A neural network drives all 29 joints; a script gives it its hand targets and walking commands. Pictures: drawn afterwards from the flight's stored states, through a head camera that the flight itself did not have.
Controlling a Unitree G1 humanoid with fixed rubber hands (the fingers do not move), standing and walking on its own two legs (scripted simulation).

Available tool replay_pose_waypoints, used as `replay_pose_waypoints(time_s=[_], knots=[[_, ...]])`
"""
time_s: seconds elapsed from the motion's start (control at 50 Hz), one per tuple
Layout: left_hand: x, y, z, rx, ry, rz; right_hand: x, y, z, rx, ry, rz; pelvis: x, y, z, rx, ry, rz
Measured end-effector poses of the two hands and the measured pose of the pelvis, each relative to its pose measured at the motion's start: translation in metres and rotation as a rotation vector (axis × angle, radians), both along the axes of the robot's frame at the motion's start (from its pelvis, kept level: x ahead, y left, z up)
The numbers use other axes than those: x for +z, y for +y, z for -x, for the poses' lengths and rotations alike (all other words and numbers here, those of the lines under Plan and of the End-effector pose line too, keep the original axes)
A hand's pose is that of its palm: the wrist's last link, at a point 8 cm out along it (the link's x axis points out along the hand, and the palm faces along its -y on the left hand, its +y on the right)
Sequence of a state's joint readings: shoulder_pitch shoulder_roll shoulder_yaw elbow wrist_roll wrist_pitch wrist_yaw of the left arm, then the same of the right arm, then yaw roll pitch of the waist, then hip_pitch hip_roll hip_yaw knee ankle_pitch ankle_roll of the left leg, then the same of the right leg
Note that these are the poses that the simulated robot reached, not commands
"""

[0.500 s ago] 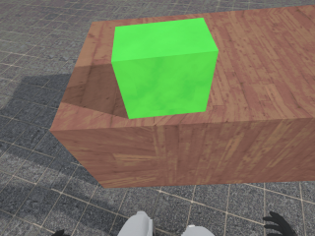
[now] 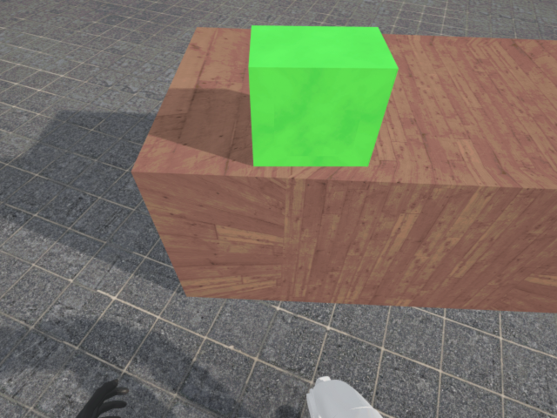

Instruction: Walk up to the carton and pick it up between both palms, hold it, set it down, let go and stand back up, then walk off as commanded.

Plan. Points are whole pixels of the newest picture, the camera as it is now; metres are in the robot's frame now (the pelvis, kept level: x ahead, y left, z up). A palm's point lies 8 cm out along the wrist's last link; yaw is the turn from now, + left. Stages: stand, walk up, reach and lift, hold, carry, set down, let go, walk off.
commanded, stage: walk off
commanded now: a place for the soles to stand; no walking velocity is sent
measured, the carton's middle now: (312, 99) +0.76 -0.08 +0.04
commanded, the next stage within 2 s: stand in 0.74 s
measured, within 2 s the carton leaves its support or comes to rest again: neither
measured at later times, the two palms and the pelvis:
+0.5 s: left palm out of the picture -0.02 +0.28 -0.07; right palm out of the picture -0.02 -0.34 -0.10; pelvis -0.10 -0.03 +0.01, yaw -5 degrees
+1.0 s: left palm out of the picture -0.01 +0.29 -0.08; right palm out of the picture -0.03 -0.33 -0.08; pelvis -0.09 -0.01 +0.01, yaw -1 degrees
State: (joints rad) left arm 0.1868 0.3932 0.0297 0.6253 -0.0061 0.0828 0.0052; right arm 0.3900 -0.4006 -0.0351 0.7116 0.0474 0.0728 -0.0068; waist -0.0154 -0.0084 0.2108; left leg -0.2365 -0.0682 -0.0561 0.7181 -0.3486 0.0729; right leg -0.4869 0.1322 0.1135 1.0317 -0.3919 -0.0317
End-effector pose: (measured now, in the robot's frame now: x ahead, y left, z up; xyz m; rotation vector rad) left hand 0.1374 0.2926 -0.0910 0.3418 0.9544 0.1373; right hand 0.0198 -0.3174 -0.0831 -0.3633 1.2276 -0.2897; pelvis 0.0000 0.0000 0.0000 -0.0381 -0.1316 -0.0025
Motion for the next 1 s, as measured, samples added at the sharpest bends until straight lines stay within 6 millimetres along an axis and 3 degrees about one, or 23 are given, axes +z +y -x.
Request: replay_pose_waypoints(time_s=[0.06,0.16,0.26,0.4,0.48,0.66,0.74,0.86,0.92,1.0], knots=[[-0.003,0.007,0.035,0.003,0.071,0.0,0.013,0.002,-0.003,0.009,-0.024,0.016,0.008,0.004,0.014,-0.008,0.038,0.006],[-0.009,0.026,0.096,0.005,0.223,-0.049,0.018,0.005,-0.026,0.042,-0.121,0.018,0.009,0.006,0.04,-0.028,0.09,0.002],[-0.006,0.029,0.129,0.004,0.271,-0.094,0.011,0.0,-0.024,0.036,-0.2,-0.006,0.004,0.0,0.06,-0.051,0.073,-0.024],[0.008,0.006,0.147,-0.013,0.203,-0.135,-0.014,-0.018,0.011,0.004,-0.226,-0.068,-0.003,-0.022,0.088,-0.072,0.031,-0.069],[0.02,-0.012,0.154,0.002,0.166,-0.129,-0.02,-0.023,0.036,-0.004,-0.197,-0.101,0.003,-0.031,0.099,-0.07,0.027,-0.096],[0.036,-0.032,0.121,-0.009,0.051,-0.083,-0.019,-0.025,0.119,-0.02,0.009,-0.111,0.016,-0.036,0.115,-0.034,0.071,-0.087],[0.032,-0.03,0.115,-0.001,0.02,-0.05,-0.014,-0.022,0.137,-0.018,0.047,-0.092,0.015,-0.031,0.114,-0.016,0.077,-0.069],[0.015,-0.015,0.121,0.016,0.011,-0.01,-0.005,-0.014,0.124,-0.004,-0.003,-0.043,0.009,-0.017,0.108,0.001,0.061,-0.047],[0.012,-0.01,0.13,0.021,0.042,-0.006,0.002,-0.011,0.1,0.004,-0.063,-0.033,0.011,-0.014,0.101,0.0,0.074,-0.04],[0.008,-0.002,0.145,0.021,0.124,-0.026,0.007,-0.012,0.051,0.035,-0.148,-0.027,0.012,-0.014,0.094,-0.009,0.113,-0.038]])
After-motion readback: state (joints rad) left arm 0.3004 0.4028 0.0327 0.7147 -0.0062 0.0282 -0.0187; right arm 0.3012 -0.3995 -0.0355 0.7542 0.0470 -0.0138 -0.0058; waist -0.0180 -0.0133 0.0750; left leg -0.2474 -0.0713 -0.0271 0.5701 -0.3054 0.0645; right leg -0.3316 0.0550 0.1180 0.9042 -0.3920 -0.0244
